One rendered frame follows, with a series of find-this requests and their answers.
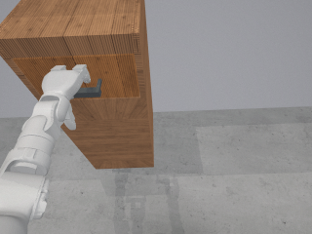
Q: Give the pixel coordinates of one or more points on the left robot forearm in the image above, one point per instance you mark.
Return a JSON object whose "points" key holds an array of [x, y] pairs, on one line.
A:
{"points": [[34, 147]]}

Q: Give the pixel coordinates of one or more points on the handle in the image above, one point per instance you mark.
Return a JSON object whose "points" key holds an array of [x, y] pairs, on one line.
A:
{"points": [[90, 92]]}

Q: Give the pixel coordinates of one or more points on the left robot upper arm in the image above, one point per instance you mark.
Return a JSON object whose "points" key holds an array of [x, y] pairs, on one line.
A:
{"points": [[23, 197]]}

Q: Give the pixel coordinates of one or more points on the cabinet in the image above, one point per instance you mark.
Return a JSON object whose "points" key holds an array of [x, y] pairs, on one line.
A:
{"points": [[111, 132]]}

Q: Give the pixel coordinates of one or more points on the drawer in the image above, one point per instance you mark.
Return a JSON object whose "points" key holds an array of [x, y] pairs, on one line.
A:
{"points": [[118, 72]]}

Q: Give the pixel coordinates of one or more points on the left robot hand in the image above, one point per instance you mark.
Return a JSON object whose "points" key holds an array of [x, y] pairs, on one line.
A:
{"points": [[66, 83]]}

